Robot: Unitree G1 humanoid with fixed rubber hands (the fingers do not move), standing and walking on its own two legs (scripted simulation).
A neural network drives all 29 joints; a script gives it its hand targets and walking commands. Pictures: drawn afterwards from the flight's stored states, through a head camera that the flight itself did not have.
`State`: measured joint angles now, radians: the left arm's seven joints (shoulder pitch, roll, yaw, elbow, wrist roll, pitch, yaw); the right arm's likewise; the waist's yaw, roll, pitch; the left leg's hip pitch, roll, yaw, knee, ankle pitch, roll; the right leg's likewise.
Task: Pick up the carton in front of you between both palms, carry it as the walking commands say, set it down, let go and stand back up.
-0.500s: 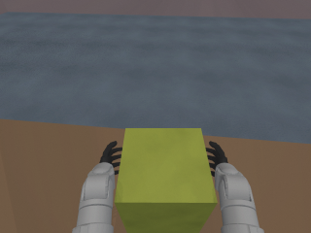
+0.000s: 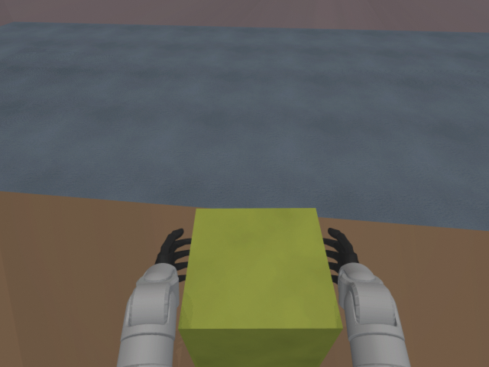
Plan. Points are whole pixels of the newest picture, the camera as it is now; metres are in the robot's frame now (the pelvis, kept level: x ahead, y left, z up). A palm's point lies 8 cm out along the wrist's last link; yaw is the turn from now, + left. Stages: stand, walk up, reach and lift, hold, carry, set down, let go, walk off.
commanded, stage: carry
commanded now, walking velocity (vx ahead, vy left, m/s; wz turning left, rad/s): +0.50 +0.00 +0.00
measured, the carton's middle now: (256, 295) +0.28 +0.00 -0.03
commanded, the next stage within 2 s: none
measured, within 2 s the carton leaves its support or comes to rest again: neither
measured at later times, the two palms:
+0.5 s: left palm (189, 206) +0.40 +0.13 +0.08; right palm (348, 209) +0.39 -0.17 +0.08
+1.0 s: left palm (221, 124) +0.67 +0.08 +0.10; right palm (338, 124) +0.68 -0.22 +0.09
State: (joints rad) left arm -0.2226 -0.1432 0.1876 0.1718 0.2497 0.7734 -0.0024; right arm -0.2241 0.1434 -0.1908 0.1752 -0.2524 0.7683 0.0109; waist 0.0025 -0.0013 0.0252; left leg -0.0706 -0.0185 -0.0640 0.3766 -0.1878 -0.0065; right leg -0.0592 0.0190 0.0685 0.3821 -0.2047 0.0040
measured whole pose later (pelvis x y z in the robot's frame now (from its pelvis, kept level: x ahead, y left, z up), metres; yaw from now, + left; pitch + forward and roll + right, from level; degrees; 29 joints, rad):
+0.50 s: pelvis +0.16 -0.02 -0.01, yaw -4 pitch +6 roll +1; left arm 0.03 -0.13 0.08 -0.47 0.05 1.16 0.13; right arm -0.02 0.13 -0.03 -0.41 -0.04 1.15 -0.13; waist 0.00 -0.02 -0.19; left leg -0.26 0.02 0.18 0.51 -0.34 0.02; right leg -0.32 -0.04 -0.06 0.84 -0.49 0.00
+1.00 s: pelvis +0.45 -0.07 +0.00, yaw +0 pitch +4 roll +1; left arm 0.04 -0.13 0.04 -0.53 0.01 1.18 0.15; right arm 0.06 0.13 -0.04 -0.54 -0.04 1.17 -0.13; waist 0.04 0.00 -0.13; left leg -0.62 0.11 0.12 0.77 -0.14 -0.01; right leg -0.07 -0.02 -0.20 0.25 -0.26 -0.05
